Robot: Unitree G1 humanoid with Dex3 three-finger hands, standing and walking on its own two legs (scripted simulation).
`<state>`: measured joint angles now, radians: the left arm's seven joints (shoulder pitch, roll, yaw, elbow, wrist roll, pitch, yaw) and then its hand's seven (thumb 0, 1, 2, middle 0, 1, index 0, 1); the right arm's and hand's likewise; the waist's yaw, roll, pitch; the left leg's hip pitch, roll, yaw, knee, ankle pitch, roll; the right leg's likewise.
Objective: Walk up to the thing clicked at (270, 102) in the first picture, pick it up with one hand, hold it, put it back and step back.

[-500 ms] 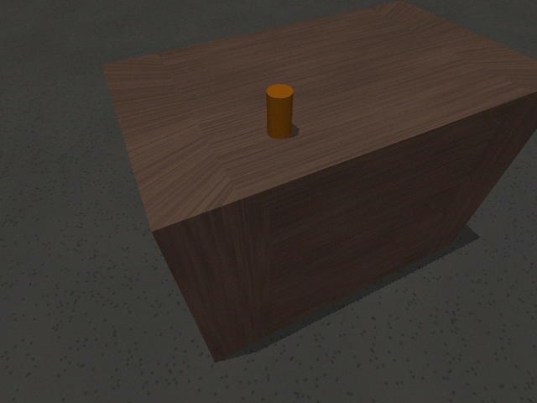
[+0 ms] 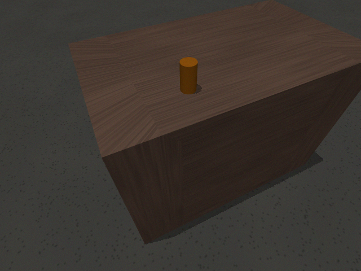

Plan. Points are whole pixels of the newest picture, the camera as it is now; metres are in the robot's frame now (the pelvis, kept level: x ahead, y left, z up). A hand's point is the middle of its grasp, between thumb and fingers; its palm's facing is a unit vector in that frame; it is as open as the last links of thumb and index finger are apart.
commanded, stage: stand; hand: right
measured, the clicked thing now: (188, 76) +0.65 +0.01 +0.07
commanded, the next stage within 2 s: walk up in 0.62 s
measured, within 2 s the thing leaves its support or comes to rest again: neither
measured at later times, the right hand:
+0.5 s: hand out of the picture +0.08 -0.25 -0.16, palm faces -0.03 +0.94 -0.34, open 7.4 cm
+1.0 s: hand out of the picture +0.11 -0.38 -0.17, palm faces -0.19 +0.86 -0.46, open 7.4 cm
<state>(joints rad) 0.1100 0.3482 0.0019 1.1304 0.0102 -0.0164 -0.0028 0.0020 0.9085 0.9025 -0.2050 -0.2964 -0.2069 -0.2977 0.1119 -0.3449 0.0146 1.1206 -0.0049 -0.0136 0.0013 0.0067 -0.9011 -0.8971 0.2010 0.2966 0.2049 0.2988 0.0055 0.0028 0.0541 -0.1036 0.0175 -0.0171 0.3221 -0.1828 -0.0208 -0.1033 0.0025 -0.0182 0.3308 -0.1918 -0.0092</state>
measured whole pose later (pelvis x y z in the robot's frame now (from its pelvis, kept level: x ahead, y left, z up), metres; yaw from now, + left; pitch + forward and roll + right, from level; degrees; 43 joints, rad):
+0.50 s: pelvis +0.00 +0.00 +0.00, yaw +0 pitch -2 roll +0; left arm 0.11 0.35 0.00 1.13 0.01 -0.02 0.00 0.00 0.91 0.90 -0.21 -0.30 -0.21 -0.30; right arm 0.11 -0.35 0.01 1.12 -0.01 -0.01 0.00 0.01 -0.90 -0.90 0.20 0.30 0.20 0.30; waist 0.00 0.00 0.05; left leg -0.09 0.02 -0.01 0.31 -0.18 -0.02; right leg -0.09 0.00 -0.02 0.32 -0.19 -0.01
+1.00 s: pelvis +0.05 -0.09 -0.03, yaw +11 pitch -3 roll +0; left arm 0.23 0.42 0.11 0.85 0.05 0.01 -0.05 0.00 0.91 0.90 -0.20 -0.30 -0.20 -0.30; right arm 0.36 -0.43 -0.08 0.94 -0.03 -0.01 -0.03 0.01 -0.90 -0.90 0.20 0.30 0.21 0.30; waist 0.00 0.00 0.10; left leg -0.39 0.01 -0.13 1.02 -0.50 0.03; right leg -0.29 -0.05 -0.03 0.68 -0.34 0.00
